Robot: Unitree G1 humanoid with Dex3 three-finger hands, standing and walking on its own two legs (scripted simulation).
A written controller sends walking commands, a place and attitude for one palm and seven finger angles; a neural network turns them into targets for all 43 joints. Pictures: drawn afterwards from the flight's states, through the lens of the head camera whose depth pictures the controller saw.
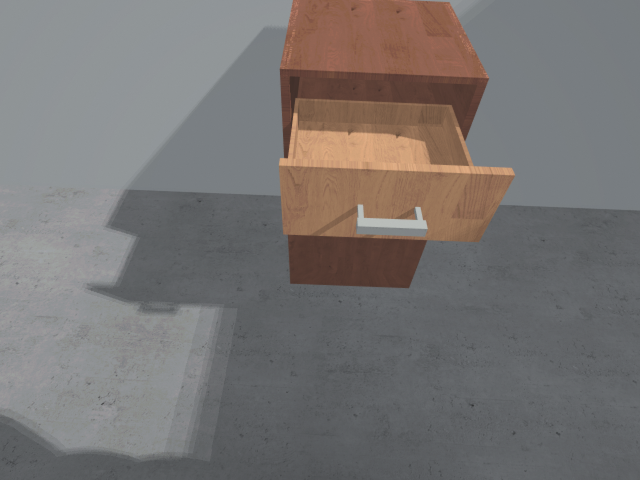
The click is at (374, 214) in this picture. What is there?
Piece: drawer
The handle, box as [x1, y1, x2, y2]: [356, 204, 427, 236]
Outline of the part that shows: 357,206 358,217 356,222 356,233 424,236 427,229 425,220 423,220 421,216 420,207 415,207 414,209 416,219 415,220 364,218 362,205 358,204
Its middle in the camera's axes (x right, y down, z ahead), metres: +0.13 -0.03 +0.71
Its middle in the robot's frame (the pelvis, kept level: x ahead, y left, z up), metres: +0.56 -0.09 -0.04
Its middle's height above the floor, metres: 0.73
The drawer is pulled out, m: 0.30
